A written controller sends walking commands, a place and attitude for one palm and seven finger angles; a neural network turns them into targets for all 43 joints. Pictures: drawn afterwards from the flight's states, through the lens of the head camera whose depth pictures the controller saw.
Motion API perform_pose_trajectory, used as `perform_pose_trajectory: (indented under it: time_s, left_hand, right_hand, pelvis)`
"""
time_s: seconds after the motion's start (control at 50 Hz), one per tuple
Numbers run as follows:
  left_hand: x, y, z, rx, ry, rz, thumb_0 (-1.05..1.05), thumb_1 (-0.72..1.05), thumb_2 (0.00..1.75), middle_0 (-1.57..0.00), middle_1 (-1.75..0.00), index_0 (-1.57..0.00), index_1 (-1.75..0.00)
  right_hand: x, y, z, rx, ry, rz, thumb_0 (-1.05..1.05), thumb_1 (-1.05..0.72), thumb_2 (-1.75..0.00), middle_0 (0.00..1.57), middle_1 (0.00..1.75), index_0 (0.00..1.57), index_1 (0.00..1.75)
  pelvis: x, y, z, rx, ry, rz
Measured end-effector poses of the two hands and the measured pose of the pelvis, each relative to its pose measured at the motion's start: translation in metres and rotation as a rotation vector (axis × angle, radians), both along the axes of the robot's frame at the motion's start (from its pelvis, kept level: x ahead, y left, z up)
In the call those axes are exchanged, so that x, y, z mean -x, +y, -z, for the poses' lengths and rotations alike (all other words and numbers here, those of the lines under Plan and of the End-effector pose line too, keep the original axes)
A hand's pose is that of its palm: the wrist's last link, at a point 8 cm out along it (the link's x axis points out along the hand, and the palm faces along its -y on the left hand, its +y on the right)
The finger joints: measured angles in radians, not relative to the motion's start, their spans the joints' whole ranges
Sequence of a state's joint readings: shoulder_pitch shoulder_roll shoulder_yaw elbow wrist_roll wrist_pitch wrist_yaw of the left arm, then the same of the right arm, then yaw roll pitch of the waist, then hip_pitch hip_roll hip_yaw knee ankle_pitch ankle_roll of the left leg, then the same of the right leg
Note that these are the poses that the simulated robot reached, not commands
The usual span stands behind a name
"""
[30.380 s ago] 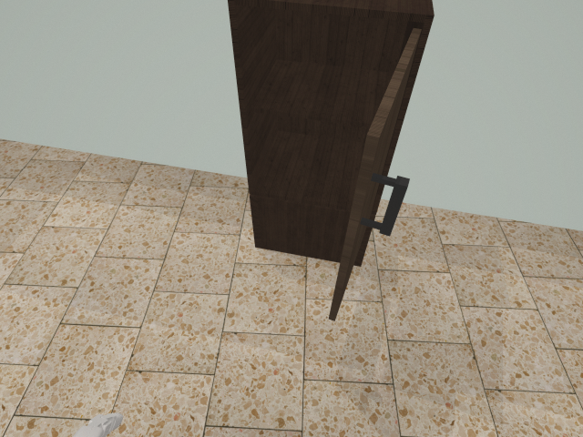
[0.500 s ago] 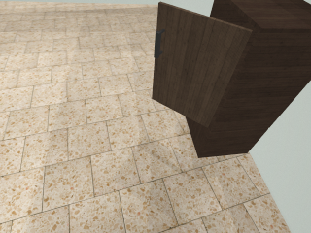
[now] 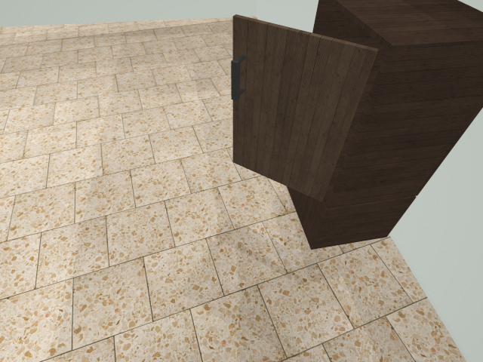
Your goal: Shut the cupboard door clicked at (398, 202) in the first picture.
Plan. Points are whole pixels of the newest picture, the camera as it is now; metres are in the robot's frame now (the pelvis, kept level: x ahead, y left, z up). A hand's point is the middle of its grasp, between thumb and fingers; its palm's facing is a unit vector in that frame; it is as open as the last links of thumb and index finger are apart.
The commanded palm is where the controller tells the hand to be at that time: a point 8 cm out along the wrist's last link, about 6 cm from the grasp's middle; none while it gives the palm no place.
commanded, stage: let the arm hang, fingers relaxed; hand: left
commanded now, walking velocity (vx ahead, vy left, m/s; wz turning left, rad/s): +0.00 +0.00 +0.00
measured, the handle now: (239, 78) +0.93 +0.06 +0.00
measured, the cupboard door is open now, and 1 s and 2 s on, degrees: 48 48 48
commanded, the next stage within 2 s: look to check the result in 0.14 s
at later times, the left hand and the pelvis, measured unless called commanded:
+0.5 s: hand out of the picture +0.03 +0.18 -0.17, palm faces +0.01 -0.98 -0.21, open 7.4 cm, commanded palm none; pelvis +0.02 +0.00 +0.00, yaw +0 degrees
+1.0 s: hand out of the picture +0.06 +0.18 -0.17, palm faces +0.04 -0.97 -0.23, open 7.4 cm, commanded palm none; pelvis +0.03 -0.01 +0.00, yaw +2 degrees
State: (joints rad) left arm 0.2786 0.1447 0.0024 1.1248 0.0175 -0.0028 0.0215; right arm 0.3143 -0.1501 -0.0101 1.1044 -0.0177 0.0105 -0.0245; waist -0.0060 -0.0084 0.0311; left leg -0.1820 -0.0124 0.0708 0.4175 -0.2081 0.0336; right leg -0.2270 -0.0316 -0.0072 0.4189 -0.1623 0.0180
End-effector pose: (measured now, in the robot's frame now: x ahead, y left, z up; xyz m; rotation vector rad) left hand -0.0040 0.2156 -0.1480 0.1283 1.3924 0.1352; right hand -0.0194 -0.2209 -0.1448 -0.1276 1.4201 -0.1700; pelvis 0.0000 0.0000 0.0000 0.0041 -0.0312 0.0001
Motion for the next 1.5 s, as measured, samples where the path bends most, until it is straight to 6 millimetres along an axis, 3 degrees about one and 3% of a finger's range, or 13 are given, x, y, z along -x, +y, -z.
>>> perform_pose_trajectory:
  time_s: [0.48,0.94,1.12,1.26,1.38,1.5]
  left_hand:
    - [-0.025,0.012,-0.007,-0.046,0.01,0.002,0.01,0.91,0.9,-0.2,-0.3,-0.2,-0.3]
    - [-0.056,0.014,-0.008,-0.055,-0.032,0.009,0.0,0.9,0.9,-0.2,-0.3,-0.2,-0.3]
    - [-0.049,0.017,0.0,-0.061,-0.06,-0.079,0.0,0.9,0.9,-0.2,-0.3,-0.2,-0.3]
    - [-0.034,0.035,0.017,-0.059,-0.075,-0.154,0.01,0.9,0.9,-0.2,-0.3,-0.2,-0.3]
    - [-0.036,0.045,-0.001,-0.086,-0.115,-0.203,0.01,0.9,0.9,-0.2,-0.3,-0.2,-0.3]
    - [-0.042,0.042,-0.018,-0.125,-0.199,-0.254,0.01,0.9,0.9,-0.2,-0.3,-0.2,-0.3]
  right_hand:
    - [-0.042,-0.01,-0.001,0.008,-0.032,-0.021,0.0,-0.91,-0.89,0.2,0.3,0.2,0.3]
    - [-0.064,-0.033,-0.008,0.052,-0.038,-0.042,0.0,-0.91,-0.89,0.19,0.3,0.2,0.3]
    - [-0.071,-0.021,0.004,0.023,-0.006,-0.093,0.0,-0.91,-0.89,0.19,0.3,0.2,0.3]
    - [-0.089,-0.01,0.006,0.047,-0.035,-0.167,0.0,-0.91,-0.89,0.2,0.3,0.2,0.3]
    - [-0.097,-0.012,-0.007,0.065,-0.036,-0.241,0.0,-0.9,-0.89,0.2,0.3,0.2,0.3]
    - [-0.115,-0.031,-0.011,0.076,-0.032,-0.318,0.0,-0.9,-0.89,0.2,0.3,0.2,0.3]
  pelvis:
    - [-0.023,-0.004,-0.003,0.002,0.0,0.001]
    - [-0.036,-0.011,-0.004,0.005,0.006,-0.014]
    - [-0.029,-0.009,0.006,0.011,0.016,-0.088]
    - [-0.019,0.002,0.018,0.017,0.016,-0.163]
    - [-0.013,-0.002,0.006,0.027,0.049,-0.24]
    - [-0.01,-0.018,0.001,0.036,0.063,-0.325]
